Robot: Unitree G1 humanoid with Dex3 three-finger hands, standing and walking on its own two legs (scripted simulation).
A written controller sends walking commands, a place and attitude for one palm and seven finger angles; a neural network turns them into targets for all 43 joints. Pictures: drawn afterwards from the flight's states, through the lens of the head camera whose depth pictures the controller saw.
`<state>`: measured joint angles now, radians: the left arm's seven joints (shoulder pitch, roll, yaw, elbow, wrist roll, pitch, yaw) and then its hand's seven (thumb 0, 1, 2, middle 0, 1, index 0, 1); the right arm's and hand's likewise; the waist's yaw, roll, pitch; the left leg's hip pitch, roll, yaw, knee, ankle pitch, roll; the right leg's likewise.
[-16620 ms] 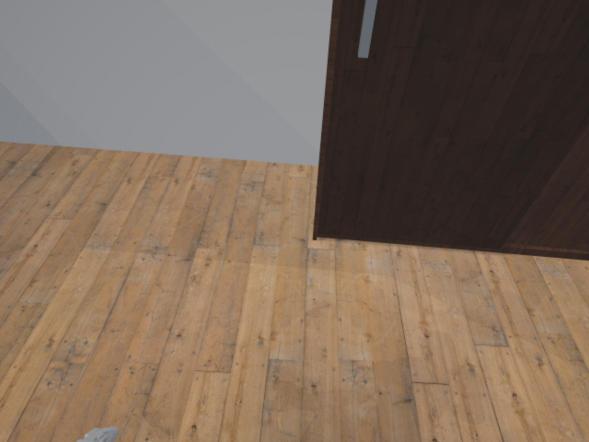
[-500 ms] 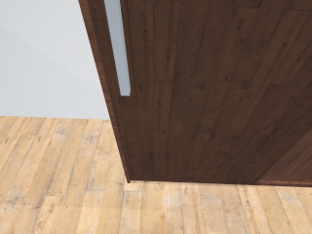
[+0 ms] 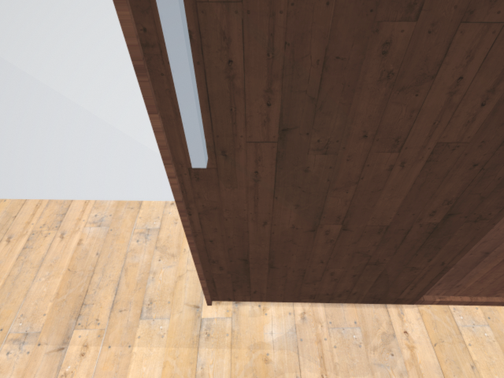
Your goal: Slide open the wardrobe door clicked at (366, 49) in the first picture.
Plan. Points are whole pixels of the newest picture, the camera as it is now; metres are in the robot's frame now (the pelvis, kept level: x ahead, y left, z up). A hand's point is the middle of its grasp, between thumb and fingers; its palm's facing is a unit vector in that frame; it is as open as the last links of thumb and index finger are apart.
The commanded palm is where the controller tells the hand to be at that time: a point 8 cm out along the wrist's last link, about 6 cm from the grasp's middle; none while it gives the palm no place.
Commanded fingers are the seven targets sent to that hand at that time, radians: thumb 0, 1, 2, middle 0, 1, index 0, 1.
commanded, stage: look again from close up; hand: left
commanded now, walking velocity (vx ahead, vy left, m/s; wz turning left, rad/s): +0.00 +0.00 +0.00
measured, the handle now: (187, 74) +0.49 +0.13 +0.25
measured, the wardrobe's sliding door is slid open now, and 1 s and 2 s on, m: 0.00 0.00 0.00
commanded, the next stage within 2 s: raise the hand with hooked fingers in 0.46 s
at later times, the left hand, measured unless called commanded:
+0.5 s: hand out of the picture +0.02 +0.17 -0.17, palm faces +0.00 -0.98 -0.22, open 7.4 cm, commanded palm none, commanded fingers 0.00 0.90 0.90 -0.20 -0.30 -0.20 -0.30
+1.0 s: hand out of the picture +0.13 +0.20 -0.02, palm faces +0.07 -1.00 +0.02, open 8.7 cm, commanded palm +0.13 +0.25 +0.02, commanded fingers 0.00 0.36 0.67 -0.24 -0.64 -0.24 -0.64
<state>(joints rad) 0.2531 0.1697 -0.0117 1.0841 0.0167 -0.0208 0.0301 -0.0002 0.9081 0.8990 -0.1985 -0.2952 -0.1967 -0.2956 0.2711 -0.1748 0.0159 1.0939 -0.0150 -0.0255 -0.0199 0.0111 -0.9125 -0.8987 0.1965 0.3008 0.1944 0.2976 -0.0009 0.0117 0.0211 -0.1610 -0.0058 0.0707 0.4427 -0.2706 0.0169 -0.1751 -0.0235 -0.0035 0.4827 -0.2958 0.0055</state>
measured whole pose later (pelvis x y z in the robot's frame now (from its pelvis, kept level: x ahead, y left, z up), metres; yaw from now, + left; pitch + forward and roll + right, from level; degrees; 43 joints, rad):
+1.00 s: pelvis -0.05 -0.02 -0.05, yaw +2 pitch +5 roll +0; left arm 0.42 0.24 0.20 0.13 -0.30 -0.35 -0.36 0.00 0.59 0.76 -0.23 -0.50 -0.23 -0.50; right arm 0.17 -0.29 -0.03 0.52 0.03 -0.26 -0.03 0.01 -0.90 -0.90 0.20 0.30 0.20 0.30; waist 0.04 -0.03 -0.09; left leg -0.59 0.02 0.01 0.90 -0.41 -0.01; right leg -0.56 -0.01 -0.06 0.90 -0.43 -0.02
